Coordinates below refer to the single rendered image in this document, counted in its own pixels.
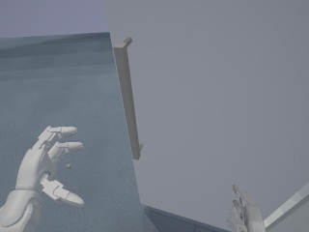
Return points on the handle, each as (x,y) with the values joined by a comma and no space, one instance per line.
(122,63)

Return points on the fridge door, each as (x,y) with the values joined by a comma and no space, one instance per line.
(221,97)

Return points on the left robot hand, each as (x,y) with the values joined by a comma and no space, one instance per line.
(36,162)

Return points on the right robot hand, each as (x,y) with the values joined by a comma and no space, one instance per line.
(251,219)

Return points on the left robot forearm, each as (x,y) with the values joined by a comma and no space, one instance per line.
(21,212)

